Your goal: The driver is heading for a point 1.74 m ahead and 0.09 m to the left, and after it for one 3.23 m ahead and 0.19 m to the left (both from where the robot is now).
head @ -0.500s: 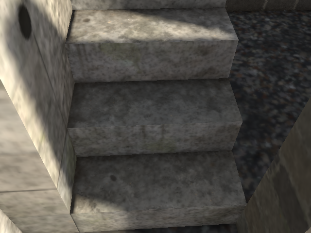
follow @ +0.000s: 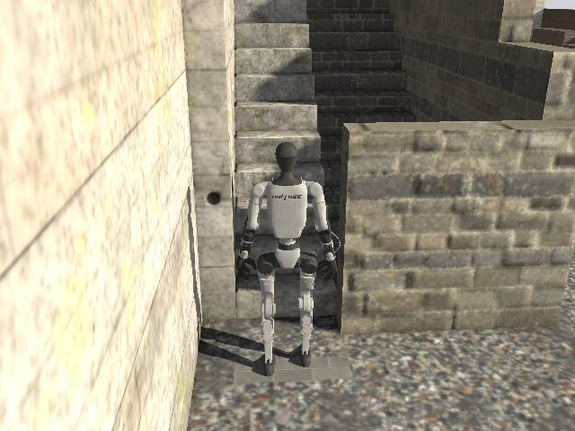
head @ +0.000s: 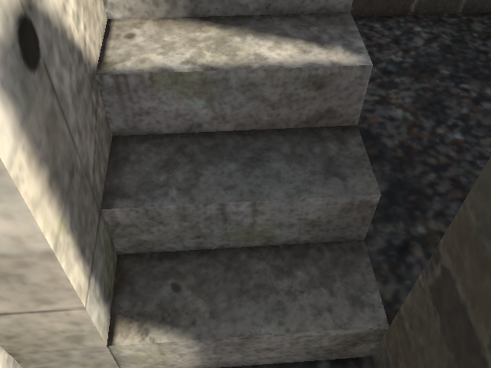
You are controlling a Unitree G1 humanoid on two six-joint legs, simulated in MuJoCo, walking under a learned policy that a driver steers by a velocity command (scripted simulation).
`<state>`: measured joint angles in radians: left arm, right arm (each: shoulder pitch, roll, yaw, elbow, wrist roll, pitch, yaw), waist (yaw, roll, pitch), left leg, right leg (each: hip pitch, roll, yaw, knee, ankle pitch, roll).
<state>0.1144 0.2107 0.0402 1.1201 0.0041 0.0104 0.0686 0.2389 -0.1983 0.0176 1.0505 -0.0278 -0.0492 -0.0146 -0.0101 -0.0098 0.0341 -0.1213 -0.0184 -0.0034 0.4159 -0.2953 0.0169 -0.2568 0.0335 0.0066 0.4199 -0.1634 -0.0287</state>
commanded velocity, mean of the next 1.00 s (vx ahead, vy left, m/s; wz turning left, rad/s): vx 0.00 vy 0.00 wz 0.00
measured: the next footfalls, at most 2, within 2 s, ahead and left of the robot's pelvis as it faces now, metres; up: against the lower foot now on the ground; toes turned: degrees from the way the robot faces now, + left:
left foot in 1.30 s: +0.10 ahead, +0.14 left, +0.00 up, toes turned +4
right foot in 1.70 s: +0.35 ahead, -0.08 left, +0.00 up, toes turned -3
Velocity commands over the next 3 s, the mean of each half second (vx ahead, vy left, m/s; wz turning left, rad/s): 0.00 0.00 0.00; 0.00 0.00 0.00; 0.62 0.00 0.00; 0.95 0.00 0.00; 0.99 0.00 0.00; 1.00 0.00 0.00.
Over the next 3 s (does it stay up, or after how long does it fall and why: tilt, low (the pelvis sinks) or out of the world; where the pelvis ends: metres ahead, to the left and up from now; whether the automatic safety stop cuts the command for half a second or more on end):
stays up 1.02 -0.01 0.47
